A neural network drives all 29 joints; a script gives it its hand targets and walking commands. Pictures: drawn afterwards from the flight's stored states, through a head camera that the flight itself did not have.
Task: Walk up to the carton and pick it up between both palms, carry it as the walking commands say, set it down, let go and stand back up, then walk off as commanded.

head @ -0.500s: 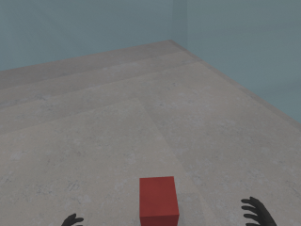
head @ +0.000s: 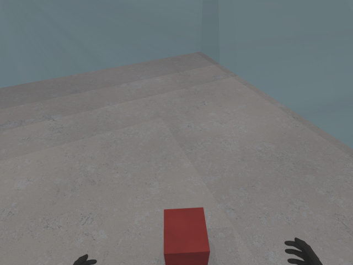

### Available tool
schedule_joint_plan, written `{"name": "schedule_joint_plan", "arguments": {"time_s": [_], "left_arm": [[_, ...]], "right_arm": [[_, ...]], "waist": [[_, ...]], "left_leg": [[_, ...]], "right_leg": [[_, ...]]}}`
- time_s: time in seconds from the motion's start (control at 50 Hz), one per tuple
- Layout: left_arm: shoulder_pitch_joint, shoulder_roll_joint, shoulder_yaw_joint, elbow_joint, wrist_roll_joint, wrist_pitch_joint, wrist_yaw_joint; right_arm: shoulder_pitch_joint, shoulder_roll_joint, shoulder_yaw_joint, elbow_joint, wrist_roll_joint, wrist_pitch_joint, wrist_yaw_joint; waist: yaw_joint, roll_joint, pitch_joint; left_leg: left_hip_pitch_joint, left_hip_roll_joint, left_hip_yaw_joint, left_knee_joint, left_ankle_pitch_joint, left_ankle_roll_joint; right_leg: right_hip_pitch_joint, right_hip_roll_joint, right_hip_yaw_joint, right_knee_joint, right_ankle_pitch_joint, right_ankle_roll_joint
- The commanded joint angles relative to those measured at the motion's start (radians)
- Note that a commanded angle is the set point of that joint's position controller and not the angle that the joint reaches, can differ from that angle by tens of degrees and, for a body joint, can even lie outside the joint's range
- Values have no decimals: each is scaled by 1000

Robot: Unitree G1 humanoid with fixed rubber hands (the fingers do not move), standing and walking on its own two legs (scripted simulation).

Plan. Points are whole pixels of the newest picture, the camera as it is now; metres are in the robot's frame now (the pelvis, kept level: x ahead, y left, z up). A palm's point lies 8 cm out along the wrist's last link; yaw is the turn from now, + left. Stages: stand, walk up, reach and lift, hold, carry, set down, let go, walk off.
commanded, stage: stand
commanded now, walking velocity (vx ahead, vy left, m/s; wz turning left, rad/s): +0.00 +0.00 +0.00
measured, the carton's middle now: (185, 240) +0.49 +0.02 -0.64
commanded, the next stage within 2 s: walk off in 0.44 s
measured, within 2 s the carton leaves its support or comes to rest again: neither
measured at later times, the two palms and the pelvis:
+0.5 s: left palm out of the picture +0.11 +0.27 -0.09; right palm out of the picture +0.14 -0.26 -0.06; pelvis -0.01 +0.00 +0.00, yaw +0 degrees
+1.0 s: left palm out of the picture +0.10 +0.25 -0.11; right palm out of the picture +0.13 -0.29 -0.06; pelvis +0.00 -0.02 +0.00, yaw -1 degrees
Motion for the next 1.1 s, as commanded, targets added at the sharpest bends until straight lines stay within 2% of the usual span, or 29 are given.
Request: {"name": "schedule_joint_plan", "arguments": {"time_s": [0.0, 0.02, 0.1, 0.12, 0.14, 0.16, 0.18, 0.2, 0.22, 0.34, 0.4, 0.44, 0.48, 0.54, 0.58, 0.6, 0.62, 0.64, 0.66, 0.68, 0.74, 0.8, 0.86, 0.88, 0.98, 1.0, 1.02, 1.04, 1.08], "left_arm": [[-44, 244, 74, -87, 115, -30, 9], [-41, 245, 74, -85, 119, -33, 8], [-41, 245, 72, -68, 115, -34, 9], [-54, 248, 74, -69, 116, -35, 7], [-53, 246, 75, -64, 115, -32, 6], [-68, 253, 76, -62, 118, -32, 6], [-58, 258, 75, -62, 116, -33, 5], [-69, 249, 72, -59, 115, -33, 5], [-61, 245, 74, -60, 115, -34, 4], [-51, 240, 69, -42, 108, -34, 5], [-62, 245, 66, -35, 109, -37, 2], [-65, 250, 68, -28, 108, -35, 3], [-59, 251, 69, -16, 110, -33, 4], [-69, 245, 68, -15, 109, -33, 4], [-70, 243, 66, -13, 103, -33, 3], [-77, 252, 68, -7, 106, -35, 4], [-67, 233, 62, -2, 100, -32, 2], [-68, 202, 50, 6, 93, -15, 8], [-48, 167, 36, 4, 92, 0, 7], [-2, 76, 13, 27, 87, 20, 2], [12, 100, 14, 27, 96, 47, -9], [8, 109, 19, 28, 104, 56, -19], [-5, 112, 19, 28, 112, 62, -31], [8, 126, 25, 33, 113, 64, -29], [-9, 160, 30, 22, 111, 74, -35], [-24, 158, 28, 17, 111, 77, -29], [-24, 151, 23, 9, 112, 79, -30], [-35, 152, 25, 3, 113, 78, -29], [-45, 147, 25, -6, 116, 86, -27]], "right_arm": [[2, -222, -47, 16, -29, -44, -16], [10, -216, -47, 16, -28, -43, -16], [-1, -220, -45, 26, -29, -45, -15], [5, -211, -44, 30, -27, -45, -15], [-4, -223, -48, 34, -29, -45, -15], [16, -212, -44, 40, -30, -45, -13], [31, -220, -45, 45, -28, -44, -14], [33, -229, -48, 53, -28, -47, -14], [19, -230, -48, 50, -29, -44, -15], [0, -230, -45, 56, -25, -48, -14], [12, -224, -42, 68, -23, -47, -15], [1, -227, -40, 73, -25, -45, -15], [10, -232, -44, 79, -24, -47, -15], [7, -228, -41, 81, -21, -48, -13], [-6, -234, -38, 86, -23, -49, -16], [-13, -226, -38, 82, -22, -48, -16], [-1, -221, -33, 83, -20, -50, -17], [-22, -199, -18, 80, -18, -40, -14], [-20, -197, -17, 74, -21, -30, -12], [-17, -117, 7, 82, -17, -12, -8], [4, -147, 1, 73, -21, 9, -10], [-11, -184, -15, 70, -21, 17, -26], [8, -207, -27, 77, -18, 29, -38], [4, -204, -27, 80, -18, 34, -42], [48, -166, -22, 89, -8, 33, -52], [37, -138, -14, 85, -10, 35, -58], [58, -146, -17, 92, -4, 38, -60], [61, -140, -17, 95, -8, 37, -62], [77, -126, -14, 101, -7, 38, -68]], "waist": [[1, 36, -1], [-1, 19, -13], [2, 59, 8], [-5, 39, 25], [5, 30, 34], [-13, 11, 34], [-7, 34, 48], [-15, 24, 54], [-4, 36, 43], [7, 34, 42], [-8, 34, 42], [2, 35, 50], [-7, 17, 57], [-5, 25, 68], [-1, 57, 59], [1, 32, 67], [-7, 35, 72], [-4, 37, 87], [-8, 72, 113], [5, 77, 118], [-4, 93, 151], [3, 127, 105], [5, 116, 127], [3, 88, 147], [-10, 7, 114], [-12, -49, 120], [-9, -76, 118], [-13, -64, 95], [-17, -98, 103]], "left_leg": [[-39, 72, -49, -118, 126, 61], [-19, 69, -52, -115, 131, 60], [-32, 70, -52, -124, 106, 62], [-47, 68, -49, -123, 96, 61], [-48, 61, -45, -117, 77, 63], [-48, 55, -39, -113, 71, 60], [-52, 59, -47, -120, 82, 65], [-40, 63, -53, -121, 78, 65], [-38, 65, -56, -123, 79, 68], [-37, 73, -60, -129, 121, 66], [-38, 70, -57, -122, 125, 66], [-42, 72, -56, -131, 118, 65], [-36, 67, -52, -130, 99, 65], [-37, 77, -61, -142, 117, 68], [-53, 79, -64, -147, 125, 70], [-57, 76, -59, -137, 116, 68], [-47, 88, -73, -159, 117, 59], [-65, 107, -94, -196, 89, 52], [-104, 124, -126, -231, 24, 47], [-131, 135, -143, -259, -4, 38], [-192, 155, -145, -267, -37, 30], [-160, 175, -147, -243, 19, 24], [-178, 180, -129, -198, 74, 28], [-191, 168, -113, -181, 41, 27], [-142, 64, 46, -2, 74, 7], [-117, 47, 86, 46, 79, 0], [-121, 36, 109, 93, 45, 5], [-98, 37, 119, 116, 18, 8], [-98, 45, 113, 163, -57, 24]], "right_leg": [[-50, -81, 121, -155, 123, -46], [-48, -83, 124, -154, 115, -50], [-60, -83, 128, -163, 95, -46], [-69, -88, 135, -170, 76, -49], [-75, -94, 145, -188, 36, -49], [-84, -100, 150, -195, 19, -54], [-83, -100, 156, -197, 24, -54], [-100, -101, 156, -196, 11, -54], [-93, -90, 146, -190, 18, -51], [-64, -84, 128, -176, 75, -47], [-66, -95, 143, -179, 97, -57], [-69, -90, 135, -178, 91, -50], [-73, -91, 140, -197, 63, -54], [-79, -88, 131, -184, 80, -52], [-52, -86, 131, -181, 99, -50], [-56, -96, 146, -200, 75, -57], [-71, -96, 132, -195, 72, -47], [-91, -73, 112, -203, -4, -38], [-79, -51, 94, -194, -45, -34], [-63, -34, 83, -202, -49, -20], [-40, -35, 77, -183, -18, -6], [-28, -30, 54, -152, 14, 0], [-28, -41, 69, -170, 27, -5], [-47, -49, 87, -194, 15, -11], [-71, -121, 165, -270, 93, -79], [-102, -144, 173, -289, 106, -99], [-99, -144, 166, -285, 131, -117], [-102, -154, 158, -267, 161, -127], [-126, -150, 146, -245, 218, -143]]}}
